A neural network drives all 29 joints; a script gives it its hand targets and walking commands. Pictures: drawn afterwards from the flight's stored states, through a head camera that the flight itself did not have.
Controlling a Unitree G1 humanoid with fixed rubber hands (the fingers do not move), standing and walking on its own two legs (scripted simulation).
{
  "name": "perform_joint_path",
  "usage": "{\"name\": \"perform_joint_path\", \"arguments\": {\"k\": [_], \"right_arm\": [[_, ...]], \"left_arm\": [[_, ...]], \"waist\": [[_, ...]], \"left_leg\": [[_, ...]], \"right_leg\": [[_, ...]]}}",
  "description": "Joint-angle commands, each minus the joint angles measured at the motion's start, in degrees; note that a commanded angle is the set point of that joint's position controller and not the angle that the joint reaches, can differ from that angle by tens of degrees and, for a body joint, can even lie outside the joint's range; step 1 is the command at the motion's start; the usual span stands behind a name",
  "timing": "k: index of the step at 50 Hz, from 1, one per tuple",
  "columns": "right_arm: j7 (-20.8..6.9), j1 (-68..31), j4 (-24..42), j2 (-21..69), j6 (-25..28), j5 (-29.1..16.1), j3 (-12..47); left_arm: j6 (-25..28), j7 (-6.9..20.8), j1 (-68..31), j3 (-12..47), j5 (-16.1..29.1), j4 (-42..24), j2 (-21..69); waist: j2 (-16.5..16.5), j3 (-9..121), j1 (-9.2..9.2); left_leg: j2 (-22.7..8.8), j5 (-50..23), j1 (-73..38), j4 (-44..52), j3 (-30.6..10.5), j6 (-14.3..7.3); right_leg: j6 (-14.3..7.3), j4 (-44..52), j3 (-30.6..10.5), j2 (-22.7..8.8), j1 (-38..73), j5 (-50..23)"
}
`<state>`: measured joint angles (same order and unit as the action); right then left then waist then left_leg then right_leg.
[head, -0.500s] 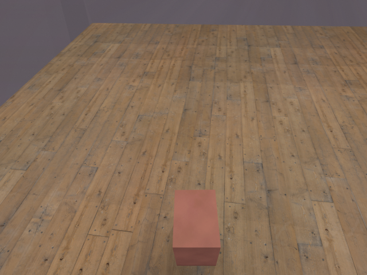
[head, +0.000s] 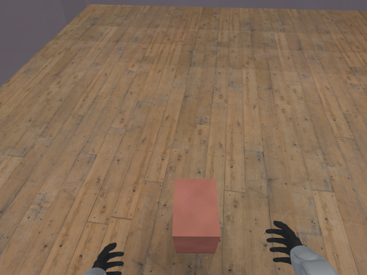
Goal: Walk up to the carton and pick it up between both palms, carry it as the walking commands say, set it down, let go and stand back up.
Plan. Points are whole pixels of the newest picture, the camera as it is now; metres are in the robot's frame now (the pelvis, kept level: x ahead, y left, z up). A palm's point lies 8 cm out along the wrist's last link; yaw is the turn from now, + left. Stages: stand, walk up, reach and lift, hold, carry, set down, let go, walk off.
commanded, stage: reach and lift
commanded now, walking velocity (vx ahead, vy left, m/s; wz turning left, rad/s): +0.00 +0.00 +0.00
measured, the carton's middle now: (195, 216) +0.46 -0.01 -0.61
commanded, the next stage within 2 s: none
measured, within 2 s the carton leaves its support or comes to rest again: neither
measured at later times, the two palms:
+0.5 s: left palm (115, 253) +0.21 +0.21 -0.15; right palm (274, 241) +0.23 -0.20 -0.15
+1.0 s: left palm (133, 204) +0.36 +0.19 -0.19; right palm (253, 197) +0.37 -0.19 -0.19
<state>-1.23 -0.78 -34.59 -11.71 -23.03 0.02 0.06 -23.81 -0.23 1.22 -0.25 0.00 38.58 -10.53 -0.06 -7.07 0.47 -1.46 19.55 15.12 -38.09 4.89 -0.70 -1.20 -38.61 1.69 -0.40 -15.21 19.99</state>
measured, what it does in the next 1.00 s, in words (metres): lowers itself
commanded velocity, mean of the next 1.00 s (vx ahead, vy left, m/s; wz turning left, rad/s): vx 0.00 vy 0.00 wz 0.00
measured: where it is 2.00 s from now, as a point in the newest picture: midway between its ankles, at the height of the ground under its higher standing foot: outside the picture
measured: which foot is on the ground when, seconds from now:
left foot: down 0.00-1.00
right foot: down 0.00-1.00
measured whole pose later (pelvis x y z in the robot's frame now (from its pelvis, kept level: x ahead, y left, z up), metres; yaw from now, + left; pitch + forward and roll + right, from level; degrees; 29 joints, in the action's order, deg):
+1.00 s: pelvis -0.06 +0.00 -0.07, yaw +1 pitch +30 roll +0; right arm 3.8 -48.2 -48.7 -12.7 -8.2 0.0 -10.4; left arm -9.0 -6.3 -46.2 -7.8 0.0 44.2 -9.8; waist 0.1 -6.9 0.7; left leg -0.8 17.5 70.4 -58.2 1.9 -0.6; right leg -1.2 -59.0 1.7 -0.7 -70.1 18.6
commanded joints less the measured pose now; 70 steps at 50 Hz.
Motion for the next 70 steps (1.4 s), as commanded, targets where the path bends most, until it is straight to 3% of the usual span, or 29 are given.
{"name": "perform_joint_path", "arguments": {"k": [1,8,13,14,15,19,22,24,25,30,31,32,33,35,39,40,44,45,48,50,52,53,57,61,64,66,67,68,70], "right_arm": [[-0.7,9.6,-0.5,-3.8,0.7,3.4,-5.2],[0.9,-1.6,6.9,0.0,13.2,0.9,-6.3],[2.9,-6.6,9.4,-4.6,18.6,2.4,-10.6],[2.9,-7.6,9.0,-4.9,19.1,0.8,-10.7],[2.8,-8.2,9.7,-2.5,18.2,0.0,-8.3],[4.0,-8.5,9.1,-4.0,14.7,-0.2,-9.9],[4.1,-17.9,5.3,-0.8,10.9,-1.3,-8.1],[3.9,-20.2,4.8,-0.7,8.5,-2.3,-7.3],[3.5,-28.0,6.2,-0.9,8.7,-2.8,-8.7],[4.5,-40.2,-1.7,-3.4,5.7,-1.2,-11.8],[4.2,-42.0,-1.6,-2.2,5.9,-2.3,-11.7],[4.2,-46.3,-1.7,-4.9,6.6,-0.4,-13.0],[4.7,-49.9,-1.7,-3.2,6.7,-1.9,-12.0],[5.7,-49.0,-8.5,-3.7,7.3,-0.4,-14.0],[6.5,-57.7,-1.5,-11.0,12.4,0.3,-18.8],[6.5,-56.9,-6.7,-7.9,13.5,-2.0,-17.1],[6.3,-60.3,-2.2,-8.8,17.0,-4.7,-13.8],[6.2,-57.0,-7.8,-7.1,17.0,-4.9,-13.3],[5.8,-65.6,-6.3,-8.8,19.6,-5.3,-15.3],[5.7,-63.2,-9.1,-8.1,19.4,-6.2,-16.3],[6.0,-64.8,-9.1,-9.1,20.6,-5.8,-16.8],[6.2,-66.5,-7.9,-10.7,21.5,-5.4,-18.9],[6.0,-80.1,-7.4,-9.7,21.0,-4.9,-17.4],[5.5,-77.9,-8.8,-11.3,20.9,-3.1,-19.4],[5.3,-76.6,-5.5,-8.9,20.9,-3.5,-19.5],[5.5,-72.6,-9.4,-11.9,21.2,-2.1,-21.1],[5.6,-71.8,-10.7,-9.2,21.3,-0.9,-20.4],[5.5,-74.9,-4.3,-9.0,21.3,-1.9,-19.7],[4.5,-75.2,-5.8,-8.1,21.5,-2.7,-18.9]], "left_arm": [[2.4,-0.4,4.1,-1.9,0.0,-10.4,-0.7],[14.9,0.8,-4.5,-7.2,-2.1,-13.4,-1.1],[19.1,-0.8,-7.7,-8.0,0.5,-11.8,-2.4],[19.8,-1.8,-9.4,-9.2,-1.0,-14.5,-5.5],[19.4,-1.8,-12.0,-10.2,-2.0,-16.3,-6.6],[16.2,-1.0,-14.1,-8.6,-0.3,-13.6,-7.6],[12.8,-0.1,-23.0,-8.4,1.3,-11.1,-6.1],[10.7,-0.7,-23.7,-9.2,-0.4,-8.5,-7.3],[10.4,-0.6,-34.5,-6.8,2.1,-10.1,-4.7],[6.4,-1.7,-45.2,-9.7,0.1,-3.2,-7.7],[6.9,-1.8,-45.3,-11.8,0.2,-2.9,-7.9],[6.7,-2.4,-47.8,-9.8,3.2,1.2,-5.3],[7.7,-2.0,-52.5,-12.4,1.9,0.5,-6.4],[8.6,-3.2,-54.3,-12.7,1.0,0.4,-6.7],[12.1,-4.7,-59.3,-16.0,0.3,1.6,-8.8],[13.2,-5.6,-59.0,-11.5,1.3,1.6,-3.7],[16.6,-6.6,-64.1,-13.7,2.9,-0.6,-8.3],[16.3,-6.5,-57.1,-10.5,3.7,2.8,-4.3],[19.3,-7.0,-70.6,-10.6,4.1,-1.7,-4.8],[19.9,-6.6,-68.2,-12.5,2.9,-0.4,-7.7],[20.1,-7.2,-70.5,-13.3,2.9,0.2,-9.3],[20.7,-7.3,-69.7,-13.4,2.4,-1.1,-7.9],[20.3,-7.1,-79.9,-15.7,2.8,4.5,-9.6],[20.2,-6.4,-77.3,-14.0,3.7,5.1,-6.7],[19.9,-5.8,-76.8,-16.6,3.3,4.2,-7.6],[20.4,-6.2,-76.1,-16.4,1.8,2.0,-8.4],[20.9,-5.5,-74.3,-19.6,0.4,7.3,-9.2],[21.7,-5.3,-78.2,-19.4,0.2,-2.9,-11.1],[21.5,-5.2,-76.6,-20.1,-1.2,2.3,-11.1]], "waist": [[-2.3,3.8,-2.29],[-0.1,19.8,0.82],[-3.0,37.9,-1.42],[2.3,41.3,1.41],[0.4,40.3,2.76],[0.8,41.5,-1.47],[-3.9,32.2,-0.08],[-1.8,28.1,2.37],[-2.9,27.5,-1.22],[1.4,19.8,0.21],[-0.3,24.2,1.3],[-4.4,23.8,-1.13],[-4.2,24.9,0.92],[-1.3,28.5,-0.38],[-0.4,47.4,-0.66],[4.9,49.5,-0.04],[-1.0,69.0,-1.21],[0.0,59.5,-0.84],[1.6,58.6,-3.3],[1.0,63.3,-1.07],[-0.6,63.9,-3.37],[3.5,66.0,-1.66],[-4.4,63.4,-1.68],[-0.8,71.8,-4.21],[-3.7,80.9,-3.72],[0.8,83.2,-3.75],[-1.9,73.5,-1.66],[-1.1,85.3,-0.99],[-1.8,80.9,-0.49]], "left_leg": [[1.6,-19.2,7.8,4.0,-7.4,-0.7],[2.3,-32.7,17.1,-8.8,-7.7,-1.9],[1.7,-36.1,18.6,-13.3,-9.2,0.2],[0.9,-43.3,14.7,-16.2,-10.3,1.1],[1.9,-33.9,19.1,-14.7,-8.3,0.0],[2.9,-20.0,24.8,-14.4,-7.3,0.1],[2.1,-5.5,30.9,-13.6,-7.0,-0.5],[2.4,0.6,33.2,-12.4,-6.4,-0.4],[2.3,2.2,34.2,-12.8,-7.0,-1.4],[1.7,9.8,36.9,-12.4,-6.8,-0.6],[2.3,7.1,37.4,-13.9,-6.1,-0.1],[1.5,7.1,35.9,-13.9,-6.7,-0.5],[1.8,8.0,38.5,-14.0,-6.8,-1.0],[2.8,4.1,39.7,-15.0,-5.6,0.5],[3.0,-4.0,32.1,-18.7,-6.6,1.5],[3.7,-10.8,30.8,-18.2,-7.7,1.2],[4.7,-21.7,26.5,-21.7,-7.9,0.8],[5.0,-21.6,30.6,-19.0,-6.8,0.9],[4.0,-23.7,31.2,-21.0,-9.6,0.5],[4.5,-24.0,33.2,-19.9,-7.9,0.6],[4.3,-29.0,31.7,-22.1,-9.3,0.2],[4.9,-31.2,29.2,-22.3,-8.7,0.5],[4.9,-21.9,40.2,-20.3,-8.1,-0.3],[5.6,-28.3,40.3,-21.9,-7.2,0.4],[6.2,-29.8,39.6,-22.2,-7.7,-0.3],[6.3,-31.0,38.3,-22.6,-6.8,0.7],[5.6,-31.7,45.6,-23.2,-7.7,-0.3],[6.0,-30.4,43.3,-21.7,-6.8,-0.1],[5.7,-31.9,44.4,-22.5,-6.5,-0.9]], "right_leg": [[-0.5,2.7,-4.5,1.7,-6.2,-18.8],[2.3,-7.8,-5.9,1.0,-11.1,-36.0],[2.3,-14.1,-4.0,2.4,-17.3,-36.1],[1.9,-15.3,-4.5,2.4,-24.2,-33.0],[2.9,-13.2,-4.5,1.9,-18.2,-30.2],[1.8,-13.4,-6.3,0.6,-16.8,-27.4],[2.2,-11.1,-6.6,-0.2,-24.2,-8.2],[1.9,-11.1,-5.5,0.2,-24.2,-1.9],[2.0,-10.7,-5.9,0.1,-26.6,0.5],[1.1,-11.4,-4.5,0.6,-32.2,11.5],[1.5,-12.5,-3.6,0.7,-33.6,8.5],[1.7,-13.0,-2.8,1.2,-34.8,8.9],[2.0,-13.5,-3.7,1.2,-33.5,9.6],[2.2,-14.6,-3.4,1.0,-34.0,4.4],[2.7,-17.4,-1.8,2.7,-33.4,-4.4],[1.4,-18.1,-1.9,2.8,-35.1,-10.0],[2.2,-19.9,-3.1,3.4,-29.2,-23.0],[2.2,-17.7,-3.3,2.6,-30.5,-24.2],[1.4,-18.5,-4.7,3.2,-40.3,-23.8],[1.9,-18.6,-4.6,3.0,-36.2,-27.3],[2.2,-21.1,-3.3,4.3,-41.3,-28.8],[2.2,-20.2,-4.0,4.0,-42.9,-29.0],[3.0,-20.5,-3.0,4.6,-40.4,-24.6],[1.5,-20.9,-3.7,4.1,-35.3,-35.0],[2.5,-22.0,-3.7,3.7,-29.4,-39.8],[2.1,-22.5,-3.7,4.2,-30.2,-39.1],[1.6,-22.8,-5.3,3.4,-33.5,-41.8],[1.0,-22.5,-6.5,3.7,-22.2,-43.9],[1.6,-22.8,-6.0,3.4,-28.3,-43.6]]}}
